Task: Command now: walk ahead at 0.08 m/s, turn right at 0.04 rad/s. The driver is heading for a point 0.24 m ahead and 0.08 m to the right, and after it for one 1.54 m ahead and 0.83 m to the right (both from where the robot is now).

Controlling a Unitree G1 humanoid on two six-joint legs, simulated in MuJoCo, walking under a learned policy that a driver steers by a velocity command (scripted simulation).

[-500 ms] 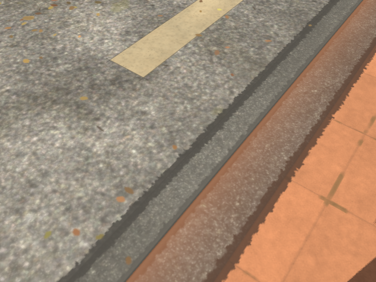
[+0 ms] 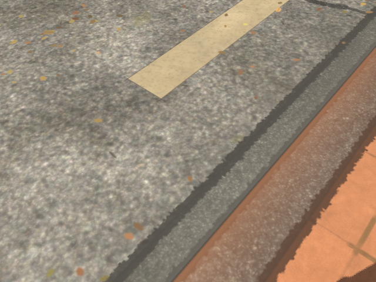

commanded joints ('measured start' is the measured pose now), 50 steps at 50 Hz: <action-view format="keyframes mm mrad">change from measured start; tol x16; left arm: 1 -16 120 18 -35 -7 13 10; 17 138 231 96 -92 14 54 15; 50 -164 172 92 -248 -10 134 -56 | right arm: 1 98 -51 -3 17 -3 -1 -11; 27 -76 -114 -48 -164 21 12 -26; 35 87 -152 -52 -175 23 -9 -40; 41 -134 -164 -43 -280 -1 -10 -31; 50 27 -233 -70 -254 -9 -11 -13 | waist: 1 -43 -103 -36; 9 10 144 -19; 14 21 27 -38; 16 51 -299 -11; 19 -5 -91 -34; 34 -45 -158 -107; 37 1 189 -62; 50 -50 138 -63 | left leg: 1 230 -11 34 -153 43 12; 6 151 199 -173 -371 123 106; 12 107 266 -100 -276 275 161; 14 77 211 -31 -167 199 100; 16 -132 -81 138 202 -215 -19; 18 -187 -48 -17 424 -296 -9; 34 194 -111 -19 -224 -43 -4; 37 258 364 -490 -526 -39 175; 42 184 174 -124 -418 272 168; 50 343 245 -51 -343 411 201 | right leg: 1 -139 -254 210 -110 28 -95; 12 -111 -47 74 321 -226 0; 14 -71 -69 131 176 -78 -18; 17 13 -392 659 -98 358 -225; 26 122 -233 484 -40 313 -164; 35 -152 -100 547 2 -43 -7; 37 -381 134 213 428 -410 80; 41 -308 25 194 793 -238 105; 50 -275 -39 98 499 -301 144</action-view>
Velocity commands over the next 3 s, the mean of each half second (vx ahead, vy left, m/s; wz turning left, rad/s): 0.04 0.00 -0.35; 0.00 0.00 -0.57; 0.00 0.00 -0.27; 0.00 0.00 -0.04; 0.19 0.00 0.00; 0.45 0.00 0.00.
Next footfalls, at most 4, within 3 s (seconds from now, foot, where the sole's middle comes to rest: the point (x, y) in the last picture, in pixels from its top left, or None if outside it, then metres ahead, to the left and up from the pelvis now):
0.06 left None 0.08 0.13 -0.78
0.72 left None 0.06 0.12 -0.78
1.16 right None -0.08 -0.06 -0.78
1.56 left None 0.04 0.11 -0.78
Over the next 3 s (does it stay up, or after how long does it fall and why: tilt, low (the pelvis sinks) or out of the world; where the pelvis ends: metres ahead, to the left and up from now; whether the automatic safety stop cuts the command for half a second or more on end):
stays up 0.21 -0.17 -0.01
